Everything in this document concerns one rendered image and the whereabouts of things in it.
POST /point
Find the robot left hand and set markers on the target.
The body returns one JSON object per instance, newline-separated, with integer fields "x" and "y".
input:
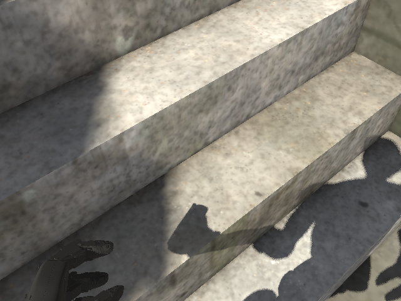
{"x": 53, "y": 282}

